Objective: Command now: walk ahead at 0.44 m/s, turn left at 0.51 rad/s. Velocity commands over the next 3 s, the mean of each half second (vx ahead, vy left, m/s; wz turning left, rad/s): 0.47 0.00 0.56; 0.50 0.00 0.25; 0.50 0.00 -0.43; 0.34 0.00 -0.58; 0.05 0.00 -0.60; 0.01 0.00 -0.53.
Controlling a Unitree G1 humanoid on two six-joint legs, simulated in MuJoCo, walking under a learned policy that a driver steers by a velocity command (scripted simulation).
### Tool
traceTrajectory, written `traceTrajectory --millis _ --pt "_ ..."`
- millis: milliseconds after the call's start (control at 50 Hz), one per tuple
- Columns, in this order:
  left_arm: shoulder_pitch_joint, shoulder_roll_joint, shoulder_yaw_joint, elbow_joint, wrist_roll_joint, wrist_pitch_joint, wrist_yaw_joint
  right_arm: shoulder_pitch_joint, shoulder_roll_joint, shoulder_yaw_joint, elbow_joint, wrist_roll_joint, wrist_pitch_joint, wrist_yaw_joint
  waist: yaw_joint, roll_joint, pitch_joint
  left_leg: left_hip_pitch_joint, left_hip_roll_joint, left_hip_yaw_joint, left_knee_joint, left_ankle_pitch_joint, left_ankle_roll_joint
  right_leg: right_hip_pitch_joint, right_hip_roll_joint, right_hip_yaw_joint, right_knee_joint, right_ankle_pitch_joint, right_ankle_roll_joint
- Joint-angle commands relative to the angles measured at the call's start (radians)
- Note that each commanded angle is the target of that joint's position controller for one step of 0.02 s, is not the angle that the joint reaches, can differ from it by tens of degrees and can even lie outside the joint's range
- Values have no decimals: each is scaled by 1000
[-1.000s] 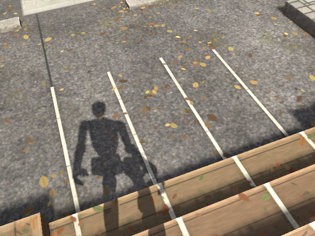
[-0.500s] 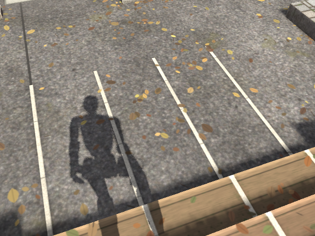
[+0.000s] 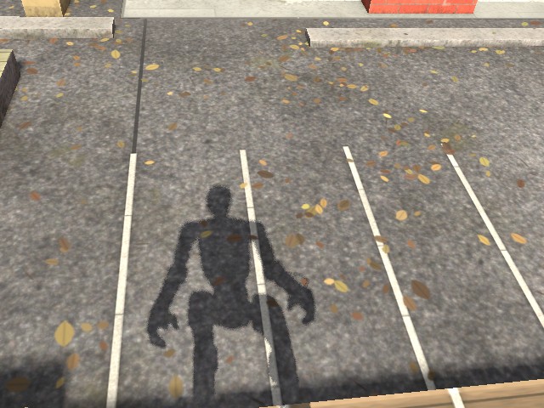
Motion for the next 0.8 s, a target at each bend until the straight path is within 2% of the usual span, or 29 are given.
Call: traceTrajectory --millis 20,40,60,80,100,120,140,200,220,280,320,340,360,380,400,420,440,460,480,500,560,580,600,620,660,680,720,760,800 --pt "-276 134 28 -100 -3 -2 -3 513 -70 -25 148 4 -29 0 -327 263 152 437 -63 -59 -346 98 52 -491 52 -34 491 186 -100" --pt "-253 40 -1 -159 10 -6 -1 529 -142 -9 164 41 -51 -5 -219 463 190 413 122 -513 -411 537 107 -722 156 59 640 -103 -110" --pt "-278 29 -17 -208 14 -9 0 489 -182 -8 134 68 -67 -19 -185 347 185 365 239 -733 -545 419 181 -801 133 147 569 -84 -109" --pt "-310 64 -10 -203 -11 -13 -2 403 -208 -14 104 25 -77 -28 -147 182 221 291 293 -812 -577 175 223 -801 106 183 495 -11 -91" --pt "-304 88 -2 -184 -16 -16 -2 299 -208 -15 71 3 -81 -34 -92 100 232 233 275 -775 -522 191 226 -759 100 185 457 60 -78" --pt "-275 87 -2 -168 -9 -10 -1 233 -198 -13 48 -4 -85 -34 -47 93 205 187 242 -692 -471 302 207 -684 103 173 416 116 -75" --pt "-294 90 -3 -180 -11 -12 -3 154 -140 0 32 -2 -101 -34 -20 47 200 88 152 -549 -383 164 171 -585 92 201 230 379 -75" --pt "-334 5 -40 -201 9 -7 -30 131 -68 16 35 43 -113 -35 -20 105 97 -154 -9 -374 -391 113 135 -133 204 67 -58 816 -93" --pt "-277 -28 -52 -204 -18 -2 -34 113 -57 16 38 39 -106 -36 -1 132 89 -272 -47 -296 -349 47 114 64 234 43 -151 904 -97" --pt "-236 -26 -66 -225 -33 18 -18 190 -58 12 54 25 -89 -35 -25 156 98 -198 -40 -324 -223 -2 91 205 245 66 -268 841 -80" --pt "-155 -7 -59 -217 -36 0 10 239 -73 10 65 5 -72 -55 3 101 119 18 -52 -337 22 148 101 175 192 119 -549 817 -84" --pt "-37 11 -47 -187 -31 -9 21 241 -95 7 68 4 -59 -61 55 79 93 49 -60 -316 233 283 108 264 150 143 -667 824 -102" --pt "151 65 -24 -136 -23 -15 28 199 -83 -1 52 19 -53 -54 124 0 24 -114 -126 -250 621 101 108 498 50 221 -642 882 -153" --pt "218 81 -31 -148 -24 -25 10 281 1 7 15 60 -59 -45 53 -60 -142 -396 -149 -222 897 -410 90 806 -121 328 -191 1332 -151" --pt "192 75 -39 -157 -31 -25 -14 409 -9 16 15 62 -61 -53 -27 -51 -198 -510 -72 -231 874 -320 102 835 -221 409 -157 1317 -168" --pt "181 60 -28 -163 -36 -24 -24 378 -38 9 38 23 -51 -52 -12 -15 -129 -554 -57 -204 875 -227 93 684 -231 439 -235 1019 -231" --pt "134 104 -6 -168 -41 -31 -12 302 -64 6 2 -1 -39 -41 -4 -142 -94 -657 -34 -160 910 -182 62 562 -318 650 -391 368 -388" --pt "21 -13 -39 -189 -42 -43 -7 120 -110 -16 -14 -22 -33 -31 -28 56 82 -664 20 -249 661 41 35 339 -200 525 -484 229 -325" --pt "34 22 -36 -177 -23 -57 -5 72 -95 -14 -37 -12 -23 -23 -24 -74 144 -606 33 -242 585 87 7 180 -241 552 -477 330 -334" --pt "48 1 -45 -148 -27 -68 0 32 -78 -13 -40 16 -20 -12 -67 17 223 -503 48 -262 368 217 -38 2 -164 416 -498 509 -287" --pt "90 63 -30 -122 -38 -74 13 0 6 7 -29 -8 -10 9 -70 -39 140 -370 39 -176 207 318 -49 -20 -132 300 -465 751 -293" --pt "98 90 -20 -117 -30 -74 7 42 1 5 2 -8 -14 13 -82 -51 87 -333 23 -158 232 444 -21 -1 -120 271 -415 747 -275" --pt "117 68 -27 -113 -32 -69 1 20 -4 3 8 1 -16 15 -74 -35 87 -334 16 -157 206 471 -2 9 -108 250 -412 717 -254" --pt "152 2 -41 -83 -44 -77 2 -75 -13 -4 -18 9 -33 21 -48 -7 126 -436 34 -239 69 673 15 84 -61 235 -374 507 -231" --pt "220 9 -45 -56 -27 -82 8 -177 -8 1 -16 5 -52 19 14 -12 152 -524 -2 -236 -38 739 24 190 -64 254 -337 369 -223" --pt "205 9 -48 -59 -27 -86 16 -238 -9 6 -35 -1 -65 23 12 8 153 -487 1 -249 -153 840 17 177 -65 234 -314 300 -212" --pt "163 15 -55 -69 -19 -78 13 -331 6 18 -56 20 -75 44 41 37 178 -254 -8 -132 -318 980 4 7 -40 155 -326 140 -202" --pt "183 37 -55 -61 -20 -67 9 -388 11 28 -78 37 -70 55 82 4 207 -159 7 -90 -416 933 -8 14 -52 153 -302 151 -202" --pt "230 36 -54 -34 -14 -46 19 -404 -2 35 -75 36 -77 49 114 -16 233 -147 38 -83 -515 882 -8 114 -50 149 -226 245 -202"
